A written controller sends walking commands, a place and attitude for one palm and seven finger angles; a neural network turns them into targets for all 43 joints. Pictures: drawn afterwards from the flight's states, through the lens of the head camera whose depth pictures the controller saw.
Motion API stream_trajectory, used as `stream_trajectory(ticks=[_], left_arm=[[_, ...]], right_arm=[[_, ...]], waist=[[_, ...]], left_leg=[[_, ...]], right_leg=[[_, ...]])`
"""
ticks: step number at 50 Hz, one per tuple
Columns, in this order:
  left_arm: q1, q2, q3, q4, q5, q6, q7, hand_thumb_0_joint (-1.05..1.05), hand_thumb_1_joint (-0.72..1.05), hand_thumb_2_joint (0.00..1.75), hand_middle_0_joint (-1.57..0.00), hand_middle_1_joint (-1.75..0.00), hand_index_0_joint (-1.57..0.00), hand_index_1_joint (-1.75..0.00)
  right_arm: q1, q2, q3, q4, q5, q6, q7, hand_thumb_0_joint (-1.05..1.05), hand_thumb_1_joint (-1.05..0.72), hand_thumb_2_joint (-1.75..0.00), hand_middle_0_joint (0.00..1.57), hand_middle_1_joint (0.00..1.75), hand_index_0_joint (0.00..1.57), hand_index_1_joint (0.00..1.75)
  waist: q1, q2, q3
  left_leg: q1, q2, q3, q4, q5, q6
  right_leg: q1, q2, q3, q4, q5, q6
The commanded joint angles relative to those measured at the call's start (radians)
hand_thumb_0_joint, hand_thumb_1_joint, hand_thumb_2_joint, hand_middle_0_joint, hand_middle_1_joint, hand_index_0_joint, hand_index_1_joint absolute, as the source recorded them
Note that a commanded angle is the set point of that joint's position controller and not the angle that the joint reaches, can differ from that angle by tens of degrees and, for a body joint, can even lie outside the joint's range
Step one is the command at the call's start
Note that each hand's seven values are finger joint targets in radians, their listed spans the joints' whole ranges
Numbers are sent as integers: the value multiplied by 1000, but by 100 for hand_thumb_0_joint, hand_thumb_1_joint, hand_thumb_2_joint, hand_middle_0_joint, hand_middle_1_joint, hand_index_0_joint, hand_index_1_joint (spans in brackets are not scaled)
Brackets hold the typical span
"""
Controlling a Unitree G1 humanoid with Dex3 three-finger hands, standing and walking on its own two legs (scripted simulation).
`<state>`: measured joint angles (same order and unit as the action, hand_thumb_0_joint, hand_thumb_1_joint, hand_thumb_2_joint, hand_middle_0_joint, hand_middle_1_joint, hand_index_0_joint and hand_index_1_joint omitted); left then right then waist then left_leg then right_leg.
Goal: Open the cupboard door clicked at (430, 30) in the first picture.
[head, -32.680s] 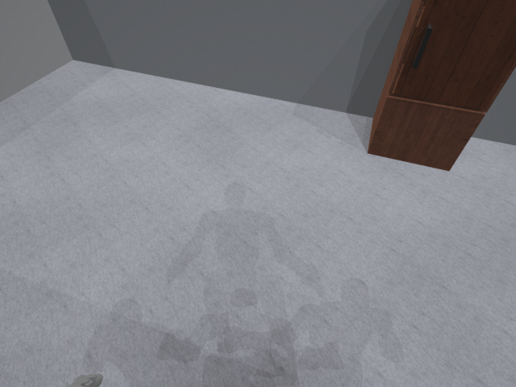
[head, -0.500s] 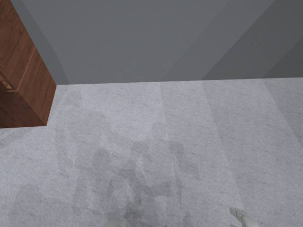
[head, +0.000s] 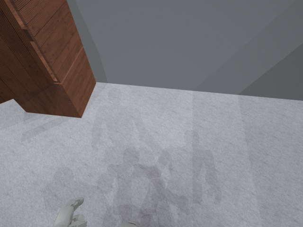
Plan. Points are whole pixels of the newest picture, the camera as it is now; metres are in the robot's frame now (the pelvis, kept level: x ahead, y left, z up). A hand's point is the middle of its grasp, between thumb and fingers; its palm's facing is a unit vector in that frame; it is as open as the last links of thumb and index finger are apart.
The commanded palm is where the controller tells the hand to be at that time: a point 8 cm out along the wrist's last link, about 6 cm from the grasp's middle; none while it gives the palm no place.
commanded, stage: turn to face it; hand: left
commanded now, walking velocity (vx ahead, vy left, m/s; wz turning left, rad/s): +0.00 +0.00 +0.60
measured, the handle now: out of the picture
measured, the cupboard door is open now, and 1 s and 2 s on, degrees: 40 40 40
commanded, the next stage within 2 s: take the last steps up to it in 0.86 s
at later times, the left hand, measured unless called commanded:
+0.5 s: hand out of the picture -0.03 +0.24 -0.18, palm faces +0.36 -0.90 -0.25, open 7.4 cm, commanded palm none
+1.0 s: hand out of the picture +0.03 +0.18 -0.15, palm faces +0.48 -0.85 -0.24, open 7.4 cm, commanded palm none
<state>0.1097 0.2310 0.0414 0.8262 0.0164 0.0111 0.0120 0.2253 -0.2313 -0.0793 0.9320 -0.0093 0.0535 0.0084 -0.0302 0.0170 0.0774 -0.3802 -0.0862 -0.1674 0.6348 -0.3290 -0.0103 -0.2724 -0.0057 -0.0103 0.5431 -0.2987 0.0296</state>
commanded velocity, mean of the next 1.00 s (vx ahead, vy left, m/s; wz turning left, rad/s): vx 0.02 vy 0.01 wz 0.40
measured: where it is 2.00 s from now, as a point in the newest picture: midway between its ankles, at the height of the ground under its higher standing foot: (118, 221)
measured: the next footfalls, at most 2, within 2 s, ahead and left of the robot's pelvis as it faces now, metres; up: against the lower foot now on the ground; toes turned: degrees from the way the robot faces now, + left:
left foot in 0.40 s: +0.03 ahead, +0.13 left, +0.00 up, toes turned +21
right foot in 0.84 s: +0.12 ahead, -0.09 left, +0.00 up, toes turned +22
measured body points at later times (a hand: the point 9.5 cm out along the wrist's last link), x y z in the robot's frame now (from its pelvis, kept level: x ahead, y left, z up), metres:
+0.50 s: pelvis +0.02 +0.02 +0.00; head +0.06 +0.07 +0.44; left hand -0.05 +0.29 -0.16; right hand +0.24 -0.18 -0.12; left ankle +0.00 +0.11 -0.73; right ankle +0.00 -0.13 -0.66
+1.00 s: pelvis +0.06 -0.02 +0.01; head +0.10 -0.02 +0.46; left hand +0.01 +0.22 -0.13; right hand +0.22 -0.21 -0.15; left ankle -0.03 +0.09 -0.65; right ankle +0.08 -0.11 -0.73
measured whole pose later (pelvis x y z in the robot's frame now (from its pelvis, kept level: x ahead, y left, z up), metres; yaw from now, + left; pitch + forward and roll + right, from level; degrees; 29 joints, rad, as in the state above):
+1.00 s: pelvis +0.06 -0.02 +0.01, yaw +29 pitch +0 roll +1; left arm 0.22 0.16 0.02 0.92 0.02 0.00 0.02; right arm 0.19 -0.22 -0.07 1.01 -0.01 0.07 0.01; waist -0.02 0.02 0.09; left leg -0.46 -0.03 -0.03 1.09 -0.44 -0.04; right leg -0.19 -0.04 -0.11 0.51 -0.32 -0.03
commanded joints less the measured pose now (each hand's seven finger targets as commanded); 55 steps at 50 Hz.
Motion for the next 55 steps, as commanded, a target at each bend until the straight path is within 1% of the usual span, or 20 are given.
stream_trajectory(ticks=[1,3,4,7,14,17,18,19,20,21,24,27,35,39,40,41,42,44,47,55], left_arm=[[94,184,52,-42,2,-19,34,0,90,90,-20,-30,-20,-30],[39,122,33,-51,-3,-22,28,0,90,90,-20,-30,-20,-30],[55,115,32,-47,-3,-26,26,0,90,90,-20,-30,-20,-30],[123,138,42,-27,0,-29,28,0,90,90,-20,-30,-20,-30],[199,184,60,11,10,-20,21,0,90,90,-20,-30,-20,-30],[185,201,66,17,6,-20,16,0,90,90,-20,-30,-20,-30],[168,201,66,12,-2,-19,12,0,90,90,-20,-30,-20,-30],[163,150,59,-17,-8,-14,5,0,90,90,-20,-30,-20,-30],[107,90,34,-64,-10,-11,5,0,90,90,-20,-30,-20,-30],[45,120,35,-71,-1,9,20,0,90,90,-20,-30,-20,-30],[61,104,42,-11,1,19,8,0,90,90,-20,-30,-20,-30],[126,96,41,21,3,27,-3,0,90,90,-20,-30,-20,-30],[78,68,27,-1,-1,18,-1,0,90,90,-20,-30,-20,-30],[150,69,29,22,-7,-3,4,0,90,90,-20,-30,-20,-30],[188,90,35,36,-6,-14,9,0,90,90,-20,-30,-20,-30],[220,160,48,45,8,-26,17,0,90,90,-20,-30,-20,-30],[220,216,52,50,14,-28,18,0,90,90,-20,-30,-20,-30],[181,164,40,49,6,-33,23,0,90,90,-20,-30,-20,-30],[130,103,29,36,2,-32,24,0,90,90,-20,-30,-20,-30],[290,124,51,137,9,-57,13,0,90,90,-20,-30,-20,-30]], right_arm=[[-40,-115,-41,-97,-8,-10,-4,0,-90,-90,20,30,20,30],[-39,-102,-33,-68,-9,1,10,0,-90,-90,20,30,20,30],[-55,-93,-28,-66,-7,3,14,0,-90,-90,20,30,20,30],[-106,-77,-16,-67,-4,5,19,0,-90,-90,20,30,20,30],[-200,-54,2,-95,-1,-6,25,0,-90,-90,20,30,20,30],[-121,-73,-1,-86,-4,-19,18,0,-90,-90,20,30,20,30],[-45,-106,-11,-68,-8,-26,16,0,-90,-90,20,30,20,30],[31,-216,-37,-56,-18,-35,11,0,-90,-90,20,30,20,30],[105,-302,-55,-50,-13,-34,2,0,-90,-90,20,30,20,30],[129,-279,-43,-33,-7,-31,-7,0,-90,-90,20,30,20,30],[-50,-208,-20,-80,-16,-37,-31,0,-90,-90,20,30,20,30],[-90,-185,-5,-88,-13,-47,-28,0,-90,-90,20,30,20,30],[-48,-176,-11,-64,-18,-39,-24,0,-90,-90,20,30,20,30],[-56,-160,-12,-55,-11,-36,-27,0,-90,-90,20,30,20,30],[-58,-139,-11,-56,-4,-37,-25,0,-90,-90,20,30,20,30],[-41,-86,-6,-59,6,-39,-18,0,-90,-90,20,30,20,30],[-53,-51,3,-80,6,-36,-14,0,-90,-90,20,30,20,30],[-79,-71,-8,-47,-5,-13,-18,0,-90,-90,20,30,20,30],[-53,-56,-5,-1,-3,-7,-7,0,-90,-90,20,30,20,30],[-154,-21,12,-7,-9,-28,13,0,-90,-90,20,30,20,30]], waist=[[33,-251,-128],[1,-227,-66],[8,-225,-56],[37,-181,-73],[78,-247,-67],[26,-202,-127],[-21,-164,-176],[-61,76,-248],[-90,293,-259],[-91,139,-260],[-7,134,-110],[36,117,-110],[12,152,-111],[47,127,-148],[66,73,-158],[72,-128,-178],[76,-284,-135],[59,-270,-86],[32,-204,-72],[108,-173,-39]], left_leg=[[-225,56,69,562,-233,-32],[-234,95,110,625,-97,-52],[-231,98,130,608,-76,-58],[-219,109,175,472,-87,-68],[-84,90,267,159,-112,-35],[90,53,300,-49,4,-10],[247,70,281,-161,154,12],[468,293,2,-188,472,115],[506,527,-288,-217,901,279],[447,530,-252,-208,793,293],[238,379,-105,-270,544,215],[193,315,-15,-294,479,178],[203,303,-65,-273,460,186],[165,265,-83,-179,514,149],[100,226,-63,-119,416,108],[-46,126,41,26,170,40],[-126,15,145,226,-256,-8],[-167,62,91,484,-245,-15],[-160,91,118,556,-102,-32],[-206,119,192,274,-90,-36]], right_leg=[[175,-424,299,-230,380,-193],[157,-311,81,-189,520,-154],[161,-295,41,-184,576,-139],[252,-312,-7,-162,654,-138],[249,-349,-72,-97,703,-139],[217,-333,-127,41,725,-93],[137,-318,-162,178,666,-53],[-119,-216,-202,402,239,16],[-309,-108,-129,600,-401,50],[-309,-123,-11,650,-395,38],[-294,-120,22,651,-196,49],[-228,-98,1,581,-110,53],[-126,-37,-40,284,-132,47],[69,-3,-54,-8,22,28],[183,-40,-23,-137,129,19],[318,-219,163,-206,274,-35],[261,-436,318,-239,412,-158],[179,-387,277,-217,554,-204],[169,-295,75,-193,574,-170],[305,-368,99,-278,296,-181]])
